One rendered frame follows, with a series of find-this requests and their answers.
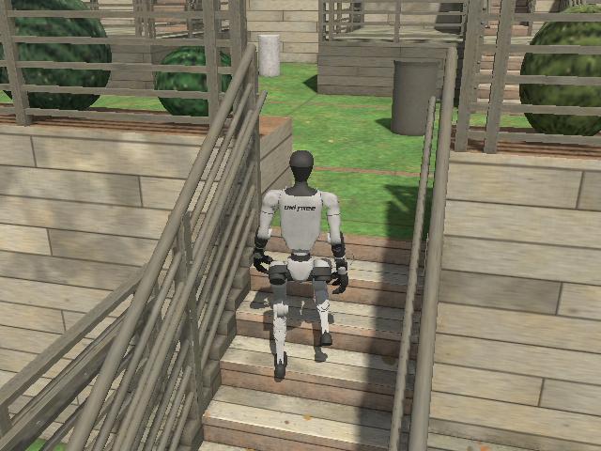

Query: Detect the robot left hand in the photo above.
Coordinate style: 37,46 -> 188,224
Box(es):
254,255 -> 274,274

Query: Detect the left robot upper arm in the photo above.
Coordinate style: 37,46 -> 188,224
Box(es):
257,190 -> 282,240

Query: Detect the right robot foot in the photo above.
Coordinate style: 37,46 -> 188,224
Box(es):
318,332 -> 332,347

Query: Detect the left robot foot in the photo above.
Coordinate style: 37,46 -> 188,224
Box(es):
274,351 -> 287,378

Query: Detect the left robot forearm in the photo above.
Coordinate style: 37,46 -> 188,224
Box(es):
253,225 -> 268,259

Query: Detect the right robot forearm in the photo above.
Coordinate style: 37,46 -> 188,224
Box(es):
331,231 -> 348,275

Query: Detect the robot foot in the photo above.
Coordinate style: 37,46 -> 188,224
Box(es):
318,332 -> 332,347
274,351 -> 287,378

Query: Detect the robot right hand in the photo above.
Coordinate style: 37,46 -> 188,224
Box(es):
326,272 -> 348,294

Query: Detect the right robot upper arm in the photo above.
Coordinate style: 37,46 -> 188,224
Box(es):
320,191 -> 341,245

